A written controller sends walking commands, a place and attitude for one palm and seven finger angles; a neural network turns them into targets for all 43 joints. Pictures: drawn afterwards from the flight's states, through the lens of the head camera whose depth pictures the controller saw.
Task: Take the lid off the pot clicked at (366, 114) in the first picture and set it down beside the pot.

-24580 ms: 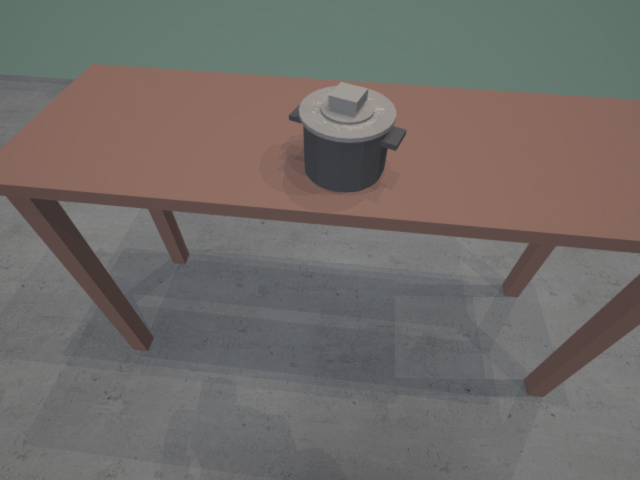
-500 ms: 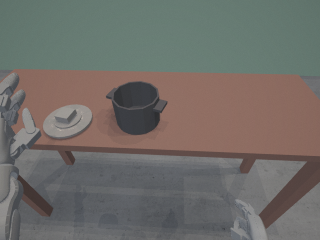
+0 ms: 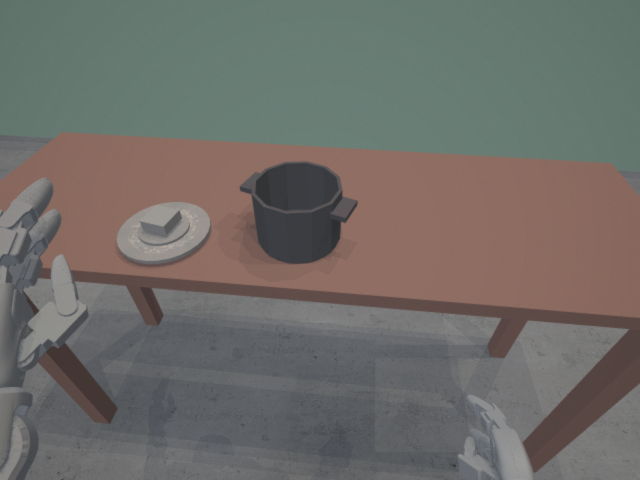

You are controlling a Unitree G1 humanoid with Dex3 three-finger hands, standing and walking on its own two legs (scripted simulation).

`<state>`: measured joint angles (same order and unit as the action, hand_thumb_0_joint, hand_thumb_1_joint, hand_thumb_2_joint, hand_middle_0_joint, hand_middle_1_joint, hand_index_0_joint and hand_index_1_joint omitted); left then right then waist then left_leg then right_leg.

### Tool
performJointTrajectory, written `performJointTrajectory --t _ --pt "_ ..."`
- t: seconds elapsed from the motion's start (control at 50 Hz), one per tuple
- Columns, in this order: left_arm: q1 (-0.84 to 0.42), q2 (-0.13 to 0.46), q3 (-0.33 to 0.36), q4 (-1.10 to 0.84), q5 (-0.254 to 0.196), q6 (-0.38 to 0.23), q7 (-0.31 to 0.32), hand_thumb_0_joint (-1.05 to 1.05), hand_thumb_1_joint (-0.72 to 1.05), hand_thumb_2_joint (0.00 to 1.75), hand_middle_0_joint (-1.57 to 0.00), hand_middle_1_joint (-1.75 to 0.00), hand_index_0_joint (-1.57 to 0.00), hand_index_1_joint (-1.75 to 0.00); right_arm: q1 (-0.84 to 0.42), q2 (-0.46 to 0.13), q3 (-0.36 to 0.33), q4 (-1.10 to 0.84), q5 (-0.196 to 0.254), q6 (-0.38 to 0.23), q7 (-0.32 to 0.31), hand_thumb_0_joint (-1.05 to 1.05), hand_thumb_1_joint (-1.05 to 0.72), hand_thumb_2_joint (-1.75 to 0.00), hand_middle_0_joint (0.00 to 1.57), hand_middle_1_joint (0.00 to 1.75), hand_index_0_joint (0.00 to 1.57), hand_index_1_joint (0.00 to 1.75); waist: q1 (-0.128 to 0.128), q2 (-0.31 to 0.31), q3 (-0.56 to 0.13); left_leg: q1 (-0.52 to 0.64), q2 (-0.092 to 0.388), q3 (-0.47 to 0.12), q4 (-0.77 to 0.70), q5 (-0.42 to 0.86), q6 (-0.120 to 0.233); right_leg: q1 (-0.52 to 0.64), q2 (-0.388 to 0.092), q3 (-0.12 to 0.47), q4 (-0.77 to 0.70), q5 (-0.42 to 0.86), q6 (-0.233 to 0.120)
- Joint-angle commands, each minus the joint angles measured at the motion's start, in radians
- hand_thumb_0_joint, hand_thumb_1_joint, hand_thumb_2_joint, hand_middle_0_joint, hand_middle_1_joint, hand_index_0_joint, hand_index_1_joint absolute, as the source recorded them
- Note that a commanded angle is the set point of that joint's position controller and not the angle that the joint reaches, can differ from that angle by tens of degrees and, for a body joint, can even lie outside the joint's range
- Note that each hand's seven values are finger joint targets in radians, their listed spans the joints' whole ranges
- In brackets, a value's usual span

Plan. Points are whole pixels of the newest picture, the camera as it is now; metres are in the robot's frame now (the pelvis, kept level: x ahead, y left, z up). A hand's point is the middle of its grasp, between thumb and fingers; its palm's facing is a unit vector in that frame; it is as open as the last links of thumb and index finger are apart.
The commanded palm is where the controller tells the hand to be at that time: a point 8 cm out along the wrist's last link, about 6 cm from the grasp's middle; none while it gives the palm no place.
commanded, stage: step back with the hand held close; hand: left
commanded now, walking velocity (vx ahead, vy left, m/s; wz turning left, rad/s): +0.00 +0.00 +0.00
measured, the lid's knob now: (161, 219) +0.50 +0.37 +0.03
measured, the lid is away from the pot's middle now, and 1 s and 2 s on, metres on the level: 0.25 0.25 0.25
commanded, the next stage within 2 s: stop stepping back and stand still in 1.32 s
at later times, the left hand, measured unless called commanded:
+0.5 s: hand (76, 326) +0.18 +0.26 +0.18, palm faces +0.25 -0.83 -0.49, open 7.5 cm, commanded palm +0.12 +0.31 +0.21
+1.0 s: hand out of the picture +0.10 +0.28 +0.20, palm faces +0.39 -0.83 -0.40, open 7.5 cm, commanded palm +0.02 +0.33 +0.21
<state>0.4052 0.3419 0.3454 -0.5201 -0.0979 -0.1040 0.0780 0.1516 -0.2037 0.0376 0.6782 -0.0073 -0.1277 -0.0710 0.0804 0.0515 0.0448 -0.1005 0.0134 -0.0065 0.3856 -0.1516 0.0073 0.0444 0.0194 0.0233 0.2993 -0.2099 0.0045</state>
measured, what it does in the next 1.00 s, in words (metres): walks backwards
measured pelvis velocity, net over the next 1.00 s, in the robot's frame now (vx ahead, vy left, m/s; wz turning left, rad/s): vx -0.11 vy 0.05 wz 0.00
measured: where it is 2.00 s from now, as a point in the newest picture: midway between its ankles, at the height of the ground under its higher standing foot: outside the picture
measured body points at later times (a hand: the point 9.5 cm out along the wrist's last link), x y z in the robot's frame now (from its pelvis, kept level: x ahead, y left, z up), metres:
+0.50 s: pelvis -0.02 +0.03 -0.01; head +0.00 +0.06 +0.44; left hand +0.16 +0.30 +0.20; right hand +0.15 -0.22 -0.07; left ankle +0.05 +0.11 -0.75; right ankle -0.02 -0.13 -0.74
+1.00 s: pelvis -0.11 +0.05 -0.02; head -0.09 +0.08 +0.42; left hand +0.07 +0.32 +0.22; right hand +0.05 -0.19 -0.09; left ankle +0.05 +0.11 -0.75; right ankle -0.09 -0.11 -0.70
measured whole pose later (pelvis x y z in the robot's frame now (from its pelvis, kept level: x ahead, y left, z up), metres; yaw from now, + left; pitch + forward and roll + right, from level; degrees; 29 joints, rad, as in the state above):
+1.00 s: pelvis -0.11 +0.05 -0.02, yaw +0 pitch -2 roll -6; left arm 0.48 0.43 0.44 -0.70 -0.05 -0.23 0.14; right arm 0.23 -0.20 -0.02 0.57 0.00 -0.09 -0.07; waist -0.03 0.04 0.06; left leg -0.49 0.02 0.00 0.57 -0.07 0.08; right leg -0.43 0.07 0.02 0.94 -0.44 0.01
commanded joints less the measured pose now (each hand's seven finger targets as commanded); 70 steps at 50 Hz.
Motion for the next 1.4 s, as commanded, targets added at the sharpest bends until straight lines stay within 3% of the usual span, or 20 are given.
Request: performJointTrajectory --t 0.0,0.06,0.08,0.18,0.38,0.52,0.64,0.78,0.84,0.9,0.98,1.06,1.1,1.14,1.16,1.22,1.28,1.32,1.34,1.38 --pt "-0.104 0.168 0.081 -0.231 0.006 -0.065 0.015 0.0 0.9 0.9 -0.2 -0.3 -0.2 -0.3 -0.169 -0.105 -0.038 -0.171 -0.002 -0.065 -0.005 0.0 -0.9 -0.9 0.2 0.3 0.2 0.3 -0.015 0.03 -0.04 0.112 0.006 0.01 -0.08 -0.07 0.018 -0.187 0.01 -0.034 -0.094 -0.029 -0.031" --pt "-0.104 0.187 0.111 -0.215 0.005 -0.066 0.024 0.0 0.9 0.9 -0.2 -0.3 -0.2 -0.3 -0.166 -0.102 -0.039 -0.165 -0.006 -0.066 -0.01 0.0 -0.9 -0.9 0.2 0.3 0.2 0.3 -0.008 -0.003 -0.053 0.101 0.004 0.01 -0.078 -0.062 0.018 -0.176 0.007 -0.034 -0.096 -0.03 -0.03" --pt "-0.27 0.351 0.252 -0.357 0.029 -0.117 0.037 0.0 0.9 0.9 -0.2 -0.3 -0.2 -0.3 -0.171 -0.144 -0.045 -0.223 0.006 -0.038 -0.001 0.0 -0.9 -0.9 0.2 0.3 0.2 0.3 -0.038 -0.002 -0.004 0.021 0.005 -0.013 -0.014 -0.13 0.045 -0.285 -0.038 0.088 -0.14 -0.024 -0.028" --pt "-0.002 0.156 0.088 -0.189 0.035 -0.111 0.013 0.0 0.9 0.9 -0.2 -0.3 -0.2 -0.3 -0.112 -0.137 -0.067 -0.219 0.012 0.017 0.013 0.0 -0.9 -0.9 0.2 0.3 0.2 0.3 -0.075 -0.059 -0.045 0.036 0.021 -0.024 0.098 -0.005 0.041 -0.354 -0.106 0.078 -0.106 0.057 -0.037" --pt "0.168 0.27 0.212 -0.405 0.02 -0.15 0.028 0.0 0.9 0.9 -0.2 -0.3 -0.2 -0.3 -0.07 -0.144 -0.095 -0.316 0.025 0.074 0.008 0.0 -0.9 -0.9 0.2 0.3 0.2 0.3 -0.058 0.038 -0.231 -0.028 0.093 -0.056 0.015 0.35 0.053 -0.175 -0.03 -0.016 0.142 0.274 0.007" --pt "0.207 0.254 0.237 -0.429 0.027 -0.171 0.048 0.0 0.9 0.9 -0.2 -0.3 -0.2 -0.3 -0.039 -0.156 -0.099 -0.316 0.021 0.047 0.014 0.0 -0.9 -0.9 0.2 0.3 0.2 0.3 -0.069 0.168 -0.18 -0.296 0.152 -0.122 -0.091 -0.09 0.076 -0.1 -0.004 -0.03 0.261 0.067 0.006" --pt "0.129 0.229 0.221 -0.317 0.038 -0.179 0.061 0.0 0.9 0.9 -0.2 -0.3 -0.2 -0.3 -0.013 -0.151 -0.103 -0.303 0.026 0.016 0.004 0.0 -0.9 -0.9 0.2 0.3 0.2 0.3 -0.09 0.028 -0.079 -0.416 0.126 -0.138 -0.085 -0.46 0.063 -0.188 -0.026 -0.005 0.18 -0.116 -0.01" --pt "0.034 0.219 0.149 -0.333 0.053 -0.187 0.084 0.0 0.9 0.9 -0.2 -0.3 -0.2 -0.3 -0.001 -0.129 -0.099 -0.252 0.015 0.012 -0.002 0.0 -0.9 -0.9 0.2 0.3 0.2 0.3 -0.118 -0.143 -0.07 -0.073 0.011 -0.055 0.353 -0.24 0.013 -0.657 -0.223 0.125 -0.04 -0.27 -0.1" --pt "0.027 0.235 0.168 -0.362 0.049 -0.195 0.092 0.0 0.9 0.9 -0.2 -0.3 -0.2 -0.3 -0.01 -0.138 -0.092 -0.269 0.019 0.009 -0.01 0.0 -0.9 -0.9 0.2 0.3 0.2 0.3 -0.116 -0.05 -0.066 -0.168 0.064 -0.14 0.168 -0.338 0.033 -0.593 -0.131 0.04 0.081 -0.277 -0.056" --pt "0.031 0.259 0.22 -0.433 0.059 -0.206 0.097 0.0 0.9 0.9 -0.2 -0.3 -0.2 -0.3 -0.046 -0.155 -0.091 -0.302 0.008 -0.01 -0.02 0.0 -0.9 -0.9 0.2 0.3 0.2 0.3 -0.097 0.357 -0.082 -0.557 0.29 -0.447 -0.354 -0.764 0.11 -0.267 0.086 -0.039 0.667 -0.257 0.014" --pt "0.13 0.264 0.254 -0.399 0.035 -0.199 0.094 0.0 0.9 0.9 -0.2 -0.3 -0.2 -0.3 -0.015 -0.118 -0.12 -0.265 0.007 -0.023 0.025 0.0 -0.9 -0.9 0.2 0.3 0.2 0.3 -0.076 0.119 -0.193 -0.369 0.247 -0.251 -0.222 -0.424 0.101 -0.328 0.062 -0.017 0.741 -0.32 -0.007" --pt "0.167 0.252 0.226 -0.397 0.018 -0.186 0.087 0.0 0.9 0.9 -0.2 -0.3 -0.2 -0.3 -0.021 -0.101 -0.108 -0.261 0.01 -0.015 0.043 0.0 -0.9 -0.9 0.2 0.3 0.2 0.3 -0.079 0.228 -0.197 -0.337 0.185 -0.137 -0.217 -0.428 0.004 -0.201 0.065 -0.111 0.284 -0.341 -0.045" --pt "0.152 0.281 0.223 -0.381 0.022 -0.194 0.083 0.0 0.9 0.9 -0.2 -0.3 -0.2 -0.3 0.018 -0.086 -0.111 -0.227 0.004 -0.002 0.04 0.0 -0.9 -0.9 0.2 0.3 0.2 0.3 -0.098 0.054 -0.214 -0.196 0.094 -0.038 0.049 -0.3 -0.049 -0.287 -0.067 -0.01 -0.031 -0.228 -0.094" --pt "0.025 0.321 0.203 -0.426 0.028 -0.217 0.084 0.0 0.9 0.9 -0.2 -0.3 -0.2 -0.3 -0.024 -0.086 -0.109 -0.207 0.015 0.006 0.021 0.0 -0.9 -0.9 0.2 0.3 0.2 0.3 -0.103 -0.261 -0.179 -0.18 -0.044 0.018 0.662 -0.304 -0.059 -0.515 -0.4 0.274 -0.148 0.11 -0.188" --pt "-0.017 0.359 0.248 -0.41 0.03 -0.216 0.094 0.0 0.9 0.9 -0.2 -0.3 -0.2 -0.3 -0.049 -0.08 -0.086 -0.215 0.005 -0.004 0.015 0.0 -0.9 -0.9 0.2 0.3 0.2 0.3 -0.098 -0.23 -0.139 -0.312 -0.052 0.012 0.795 -0.378 -0.05 -0.469 -0.405 0.19 -0.074 0.478 -0.184" --pt "0.018 0.259 0.185 -0.308 0.034 -0.166 0.051 0.0 0.9 0.9 -0.2 -0.3 -0.2 -0.3 -0.089 -0.066 -0.083 -0.231 0.027 0.014 0.007 0.0 -0.9 -0.9 0.2 0.3 0.2 0.3 -0.112 -0.294 -0.061 -0.323 0.027 -0.034 0.667 -0.312 -0.023 -0.432 -0.316 0.09 0.064 0.499 -0.158" --pt "-0.019 0.232 0.156 -0.281 0.017 -0.175 0.053 0.0 0.9 0.9 -0.2 -0.3 -0.2 -0.3 -0.091 -0.099 -0.058 -0.224 0.031 0.015 -0.015 0.0 -0.9 -0.9 0.2 0.3 0.2 0.3 -0.13 -0.012 0.008 -0.235 -0.003 0.019 0.012 -0.011 -0.025 -0.341 -0.169 -0.016 0.276 0.491 -0.053" --pt "0.001 0.267 0.2 -0.322 0.02 -0.207 0.059 0.0 0.9 0.9 -0.2 -0.3 -0.2 -0.3 -0.053 -0.132 -0.091 -0.227 0.012 -0.006 -0.001 0.0 -0.9 -0.9 0.2 0.3 0.2 0.3 -0.105 0.252 -0.095 -0.067 0.273 -0.251 -0.025 0.679 0.081 -0.489 -0.022 -0.011 0.53 -0.11 0.003" --pt "-0.004 0.271 0.197 -0.36 0.019 -0.217 0.053 0.0 0.9 0.9 -0.2 -0.3 -0.2 -0.3 -0.02 -0.122 -0.098 -0.225 0.003 -0.018 0.022 0.0 -0.9 -0.9 0.2 0.3 0.2 0.3 -0.1 0.178 -0.188 -0.003 0.328 -0.299 0.002 0.8 0.137 -0.524 0.02 0.073 0.636 -0.365 -0.01" --pt "0.116 0.292 0.261 -0.384 -0.003 -0.225 0.036 0.0 0.9 0.9 -0.2 -0.3 -0.2 -0.3 -0.008 -0.13 -0.119 -0.246 0.001 -0.04 0.046 0.0 -0.9 -0.9 0.2 0.3 0.2 0.3 -0.078 0.129 -0.298 -0.002 0.34 -0.308 -0.033 0.58 0.158 -0.517 0.025 0.062 0.734 -0.404 0.007"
